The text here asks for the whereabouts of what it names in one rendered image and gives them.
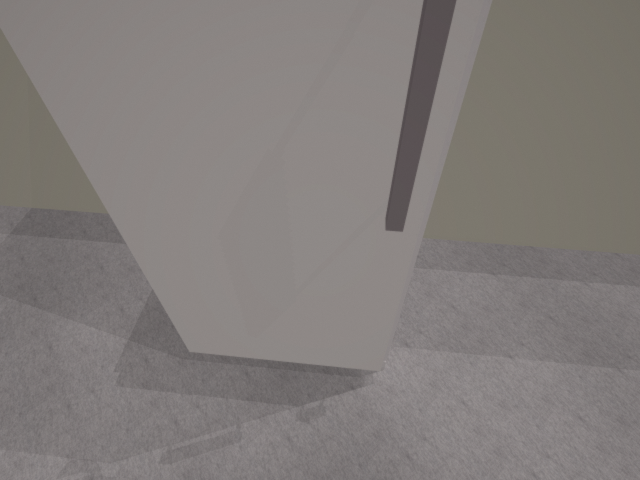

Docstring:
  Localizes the handle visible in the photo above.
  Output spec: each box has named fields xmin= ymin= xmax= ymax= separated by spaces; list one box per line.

xmin=385 ymin=0 xmax=456 ymax=232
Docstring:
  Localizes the fridge door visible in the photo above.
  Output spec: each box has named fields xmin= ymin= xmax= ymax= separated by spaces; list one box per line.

xmin=0 ymin=0 xmax=484 ymax=371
